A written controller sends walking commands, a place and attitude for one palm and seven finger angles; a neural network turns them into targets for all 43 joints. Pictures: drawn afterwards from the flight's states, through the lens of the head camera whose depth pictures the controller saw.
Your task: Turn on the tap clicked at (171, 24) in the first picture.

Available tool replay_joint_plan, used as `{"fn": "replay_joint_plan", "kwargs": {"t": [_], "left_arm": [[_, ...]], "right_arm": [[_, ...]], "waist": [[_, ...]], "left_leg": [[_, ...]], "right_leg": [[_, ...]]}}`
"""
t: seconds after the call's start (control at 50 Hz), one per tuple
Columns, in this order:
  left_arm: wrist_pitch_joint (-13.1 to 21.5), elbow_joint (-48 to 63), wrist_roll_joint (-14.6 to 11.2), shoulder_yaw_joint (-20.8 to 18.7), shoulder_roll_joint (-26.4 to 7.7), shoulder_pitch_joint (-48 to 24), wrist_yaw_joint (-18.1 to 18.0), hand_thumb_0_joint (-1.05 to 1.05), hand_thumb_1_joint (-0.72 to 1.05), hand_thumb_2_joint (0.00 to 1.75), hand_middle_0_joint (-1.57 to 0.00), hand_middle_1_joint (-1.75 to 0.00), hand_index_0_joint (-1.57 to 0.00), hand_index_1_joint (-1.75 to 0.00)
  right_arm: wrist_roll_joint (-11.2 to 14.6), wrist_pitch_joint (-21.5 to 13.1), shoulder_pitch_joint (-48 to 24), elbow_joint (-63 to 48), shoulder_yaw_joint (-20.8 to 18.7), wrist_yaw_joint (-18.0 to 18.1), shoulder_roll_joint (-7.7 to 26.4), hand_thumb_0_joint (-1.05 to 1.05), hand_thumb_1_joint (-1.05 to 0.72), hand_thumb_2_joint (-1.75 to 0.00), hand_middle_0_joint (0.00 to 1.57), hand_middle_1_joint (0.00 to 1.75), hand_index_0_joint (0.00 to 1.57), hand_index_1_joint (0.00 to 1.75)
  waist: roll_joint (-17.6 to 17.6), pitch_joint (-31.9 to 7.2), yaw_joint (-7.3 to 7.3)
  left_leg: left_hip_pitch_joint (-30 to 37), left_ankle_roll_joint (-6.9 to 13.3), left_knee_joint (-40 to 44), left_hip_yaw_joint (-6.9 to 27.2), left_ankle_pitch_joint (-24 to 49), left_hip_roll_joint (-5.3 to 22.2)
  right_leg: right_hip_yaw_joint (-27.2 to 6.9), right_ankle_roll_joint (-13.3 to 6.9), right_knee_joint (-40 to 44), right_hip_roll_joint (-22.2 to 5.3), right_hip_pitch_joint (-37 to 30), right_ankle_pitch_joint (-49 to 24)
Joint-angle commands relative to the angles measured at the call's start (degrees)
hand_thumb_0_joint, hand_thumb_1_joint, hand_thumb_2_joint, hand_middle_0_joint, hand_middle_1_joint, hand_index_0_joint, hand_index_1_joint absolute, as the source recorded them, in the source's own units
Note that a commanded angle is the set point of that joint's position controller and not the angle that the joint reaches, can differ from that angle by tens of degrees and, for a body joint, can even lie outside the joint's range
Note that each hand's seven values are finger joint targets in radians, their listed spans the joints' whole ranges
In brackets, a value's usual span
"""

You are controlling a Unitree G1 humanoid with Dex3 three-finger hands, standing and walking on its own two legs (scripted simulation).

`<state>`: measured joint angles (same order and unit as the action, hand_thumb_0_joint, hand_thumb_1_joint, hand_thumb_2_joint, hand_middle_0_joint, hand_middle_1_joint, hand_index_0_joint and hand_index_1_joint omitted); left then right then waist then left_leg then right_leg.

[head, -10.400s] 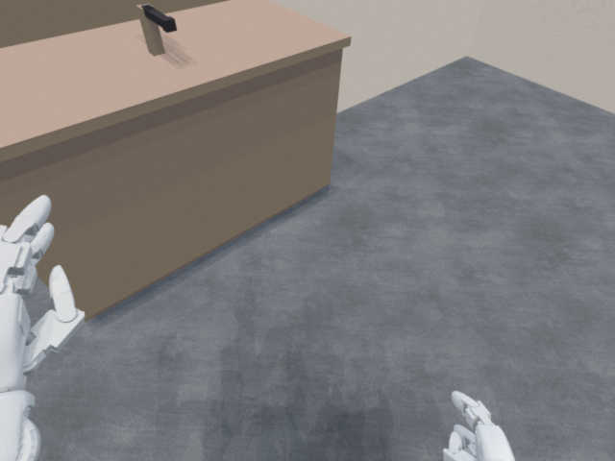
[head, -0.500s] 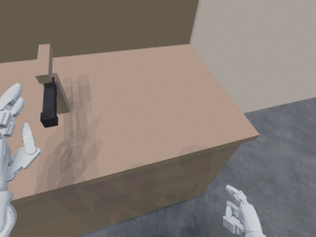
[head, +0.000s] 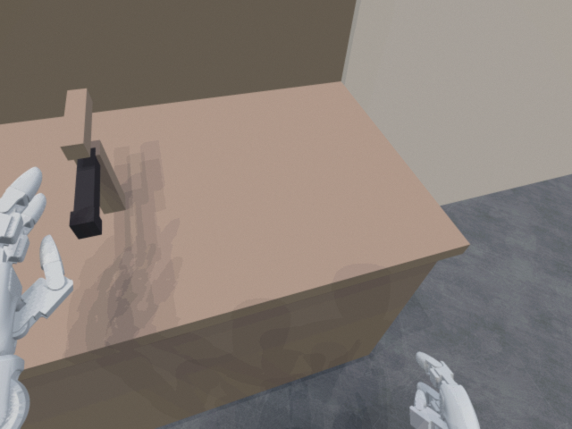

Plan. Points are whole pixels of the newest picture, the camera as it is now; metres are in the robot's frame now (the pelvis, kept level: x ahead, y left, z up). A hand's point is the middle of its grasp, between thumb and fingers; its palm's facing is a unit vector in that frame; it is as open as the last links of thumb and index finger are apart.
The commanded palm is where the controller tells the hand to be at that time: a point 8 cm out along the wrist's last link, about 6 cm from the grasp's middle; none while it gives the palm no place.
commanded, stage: turn the palm inward beside the body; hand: left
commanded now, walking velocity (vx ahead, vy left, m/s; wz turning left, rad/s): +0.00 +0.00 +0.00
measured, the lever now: (86, 223) +0.33 +0.30 +0.11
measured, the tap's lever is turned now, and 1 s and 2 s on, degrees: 0 0 0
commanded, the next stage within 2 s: none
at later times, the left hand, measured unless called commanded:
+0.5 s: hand (64, 323) +0.18 +0.23 +0.16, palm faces +0.49 -0.81 -0.32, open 7.4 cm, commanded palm +0.14 +0.27 +0.17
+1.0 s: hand (96, 326) +0.18 +0.20 +0.15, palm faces +0.49 -0.83 -0.26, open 7.4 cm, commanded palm +0.13 +0.24 +0.16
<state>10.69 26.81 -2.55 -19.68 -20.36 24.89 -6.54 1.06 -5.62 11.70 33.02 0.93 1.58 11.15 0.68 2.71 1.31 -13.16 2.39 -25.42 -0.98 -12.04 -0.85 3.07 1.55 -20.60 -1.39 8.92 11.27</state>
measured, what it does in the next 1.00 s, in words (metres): shifts its weight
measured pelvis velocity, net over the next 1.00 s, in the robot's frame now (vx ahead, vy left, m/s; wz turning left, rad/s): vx -0.01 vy -0.07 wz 0.04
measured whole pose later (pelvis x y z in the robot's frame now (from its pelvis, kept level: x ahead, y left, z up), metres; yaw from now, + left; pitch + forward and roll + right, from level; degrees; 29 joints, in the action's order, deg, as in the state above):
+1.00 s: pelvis -0.01 -0.07 -0.02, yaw +2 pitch -1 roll +1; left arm -2.9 23.2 -12.6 -22.3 -19.4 22.3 -3.4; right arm 2.6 -11.8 12.7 38.0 0.8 6.2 15.7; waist -3.2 -3.2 4.2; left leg -19.2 -2.3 -37.3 3.1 -17.2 1.8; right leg 6.0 -4.1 -38.3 1.5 16.7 20.9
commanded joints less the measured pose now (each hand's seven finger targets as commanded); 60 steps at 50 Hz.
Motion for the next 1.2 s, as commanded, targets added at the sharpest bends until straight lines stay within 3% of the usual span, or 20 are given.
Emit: {"fn": "replay_joint_plan", "kwargs": {"t": [0.0,0.06,0.08,0.1,0.12,0.14,0.16,0.18,0.24,0.28,0.34,0.38,0.44,0.56,0.68,0.74,0.8,0.86,0.98,1.18], "left_arm": [[3.2,11.3,-0.5,-4.8,-8.1,-3.5,-1.0,0.0,0.9,0.9,-0.2,-0.3,-0.2,-0.3],[3.3,12.7,-0.4,-5.9,-9.4,-4.3,-1.2,0.0,0.9,0.9,-0.2,-0.3,-0.2,-0.3],[12.2,33.9,2.2,-21.0,-55.9,-58.2,-2.3,0.0,0.9,0.9,-0.2,-0.3,-0.2,-0.3],[-0.1,-2.2,5.4,-17.1,-25.1,-36.6,0.9,0.0,0.9,0.9,-0.2,-0.3,-0.2,-0.3],[-5.1,-6.4,-1.8,-6.1,-14.5,-26.5,2.3,0.0,0.9,0.9,-0.2,-0.3,-0.2,-0.3],[-7.3,-0.4,-3.7,-8.4,-11.7,-25.7,4.6,0.0,0.9,0.9,-0.2,-0.3,-0.2,-0.3],[-10.4,0.0,-6.3,-5.2,-9.6,-20.3,6.3,0.0,0.9,0.9,-0.2,-0.3,-0.2,-0.3],[-14.0,-2.7,-7.8,0.0,-1.7,-13.6,7.5,0.0,0.9,0.9,-0.2,-0.3,-0.2,-0.3],[-16.0,5.6,-3.1,-2.6,-9.5,-10.6,7.3,0.0,0.9,0.9,-0.2,-0.3,-0.2,-0.3],[-13.9,8.9,-2.3,-10.3,-16.2,-8.7,5.1,0.0,0.9,0.9,-0.2,-0.3,-0.2,-0.3],[-5.9,14.2,-4.1,-12.0,-14.8,-12.7,1.7,0.0,0.9,0.9,-0.2,-0.3,-0.2,-0.3],[-2.3,15.3,-4.1,-14.2,-17.5,-15.0,-0.9,0.0,0.9,0.9,-0.2,-0.3,-0.2,-0.3],[-1.8,8.5,-3.7,-8.5,-11.9,-16.6,-2.1,0.0,0.9,0.9,-0.2,-0.3,-0.2,-0.3],[-9.8,2.9,-4.9,-2.9,-12.8,-24.9,3.4,0.0,0.9,0.9,-0.2,-0.3,-0.2,-0.3],[-10.2,3.7,-6.9,-10.5,-17.1,-18.4,2.8,0.0,0.9,0.9,-0.2,-0.3,-0.2,-0.3],[-9.4,4.5,-9.0,-11.1,-14.8,-14.7,2.2,0.0,0.9,0.9,-0.2,-0.3,-0.2,-0.3],[-9.6,6.2,-9.5,-10.7,-13.1,-10.4,1.7,0.0,0.9,0.9,-0.2,-0.3,-0.2,-0.3],[-10.1,6.3,-10.4,-10.5,-12.5,-9.1,2.3,0.0,0.9,0.9,-0.2,-0.3,-0.2,-0.3],[-9.1,10.4,-9.5,-7.3,-10.5,-11.6,1.9,0.0,0.9,0.9,-0.2,-0.3,-0.2,-0.3],[-11.2,12.6,-9.0,-5.7,-7.7,-5.6,-1.3,0.0,0.9,0.9,-0.2,-0.3,-0.2,-0.3]], "right_arm": [[-0.2,-2.9,-5.7,-8.8,-2.8,1.0,7.6,0.0,-0.9,-0.9,0.2,0.3,0.2,0.3],[-0.1,-3.1,-5.5,-9.0,-3.2,1.0,7.5,0.0,-0.9,-0.9,0.2,0.3,0.2,0.3],[4.0,-1.6,3.0,-15.9,7.0,5.8,10.6,0.0,-0.9,-0.9,0.2,0.3,0.2,0.3],[-3.6,-3.1,-5.1,-7.6,-4.1,4.4,8.2,0.0,-0.9,-0.9,0.2,0.3,0.2,0.3],[-1.6,-4.0,-3.7,-8.1,-2.7,1.0,9.6,0.0,-0.9,-0.9,0.2,0.3,0.2,0.3],[-1.6,-4.6,-5.0,-6.5,-3.4,0.4,11.7,0.0,-0.9,-0.9,0.2,0.3,0.2,0.3],[-0.3,-4.9,-6.7,-6.6,-3.2,0.6,11.1,0.0,-0.9,-0.9,0.2,0.3,0.2,0.3],[1.2,-5.0,-9.8,-7.0,-1.7,-0.2,9.7,0.0,-0.9,-0.9,0.2,0.3,0.2,0.3],[0.4,-4.5,-11.0,-7.8,-1.7,-1.0,10.9,0.0,-0.9,-0.9,0.2,0.3,0.2,0.3],[0.4,-3.8,-12.4,-8.0,-1.5,-0.7,10.6,0.0,-0.9,-0.9,0.2,0.3,0.2,0.3],[-1.1,-4.4,-13.0,-8.0,-1.4,0.3,8.7,0.0,-0.9,-0.9,0.2,0.3,0.2,0.3],[-1.0,-4.9,-12.1,-6.5,-1.4,0.8,8.3,0.0,-0.9,-0.9,0.2,0.3,0.2,0.3],[-1.0,-5.9,-11.1,-5.3,-1.1,1.3,8.2,0.0,-0.9,-0.9,0.2,0.3,0.2,0.3],[0.2,-6.1,-13.3,-5.4,-0.2,5.0,9.1,0.0,-0.9,-0.9,0.2,0.3,0.2,0.3],[0.6,-7.6,-13.2,-5.0,-0.4,5.3,8.1,0.0,-0.9,-0.9,0.2,0.3,0.2,0.3],[0.7,-7.9,-11.7,-5.2,-0.9,5.0,8.2,0.0,-0.9,-0.9,0.2,0.3,0.2,0.3],[0.9,-8.2,-10.5,-5.4,-0.9,4.6,8.1,0.0,-0.9,-0.9,0.2,0.3,0.2,0.3],[1.1,-9.0,-9.1,-5.4,-1.3,4.9,8.8,0.0,-0.9,-0.9,0.2,0.3,0.2,0.3],[1.4,-11.4,-9.2,-5.1,-1.2,5.5,8.6,0.0,-0.9,-0.9,0.2,0.3,0.2,0.3],[1.2,-12.8,-9.6,-5.3,-0.7,5.4,8.4,0.0,-0.9,-0.9,0.2,0.3,0.2,0.3]], "waist": [[-3.5,-8.2,-0.25],[-3.8,-9.1,-0.14],[-15.2,-6.0,-4.64],[-11.0,-16.8,4.23],[-8.7,-14.0,1.43],[-6.3,-18.3,2.87],[-7.8,-18.4,3.84],[-6.2,-15.1,3.74],[-2.9,-9.6,3.47],[-2.1,-9.6,3.6],[-2.5,-11.7,2.91],[-8.2,-12.0,2.73],[-8.7,-8.8,0.88],[-3.6,-6.5,0.77],[-1.2,-8.1,3.59],[-0.4,-9.5,3.52],[-2.8,-10.9,3.83],[1.2,-10.3,3.27],[-3.1,-9.0,2.87],[-2.4,-9.8,4.07]], "left_leg": [[0.9,-1.6,5.5,4.8,6.1,4.3],[1.0,-1.5,5.1,5.2,6.5,4.6],[-11.2,0.6,5.2,6.7,-3.9,2.7],[6.4,-3.8,0.8,1.6,14.2,1.2],[9.0,-6.3,0.8,3.8,25.4,1.2],[14.5,-6.3,-0.4,3.0,26.6,2.5],[15.2,-5.5,-0.7,2.6,27.3,2.0],[13.4,-5.4,-0.5,2.6,23.2,2.0],[4.7,-3.3,0.6,2.5,11.6,1.7],[2.5,-2.7,0.3,2.3,5.8,1.3],[1.6,-2.5,-2.5,2.3,3.2,0.8],[1.4,-2.5,-3.7,1.9,-0.3,0.4],[-1.2,-2.0,-5.0,2.4,-6.1,-0.1],[-3.2,-0.8,-6.1,2.1,-11.7,-1.0],[-4.7,-1.6,-8.9,2.6,-6.3,0.4],[-5.7,-1.8,-10.2,2.8,-3.0,1.2],[-5.4,-1.6,-10.4,2.0,1.1,1.0],[-5.2,-1.2,-10.5,2.0,2.6,1.1],[-2.5,-0.5,-9.9,1.6,3.2,0.4],[-2.2,-0.6,-8.4,2.1,3.2,0.2]], "right_leg": [[-2.5,-2.1,1.5,-1.2,-3.9,-7.5],[-3.0,-2.2,1.0,-1.7,-5.0,-8.2],[-2.7,2.1,-5.6,2.9,-6.8,4.0],[1.0,-5.1,-7.3,1.7,-2.3,-2.4],[4.1,-5.0,-6.4,3.3,3.1,-7.1],[3.3,-4.1,-6.3,3.6,4.1,-9.3],[3.3,-3.9,-6.3,3.0,3.1,-10.0],[3.9,-3.6,-6.8,3.5,4.8,-7.6],[4.5,-3.5,-7.4,2.6,5.0,-6.8],[3.7,-3.4,-7.8,3.1,5.6,-2.9],[3.4,-3.0,-9.2,3.5,8.1,0.6],[2.4,-2.9,-9.5,3.3,10.1,3.3],[1.6,-2.7,-9.5,2.3,13.2,6.7],[-2.9,-1.8,-4.4,-0.2,13.2,17.4],[-7.1,-1.7,-2.6,-2.1,9.7,17.6],[-7.8,-1.1,-4.0,-3.3,7.6,8.7],[-6.4,-0.7,-6.6,-3.3,6.1,-1.6],[-5.5,0.0,-7.3,-3.1,6.3,-6.1],[-3.1,-1.0,-7.6,-1.7,9.3,-3.5],[-0.3,-1.8,-8.6,-0.5,8.6,-2.5]]}}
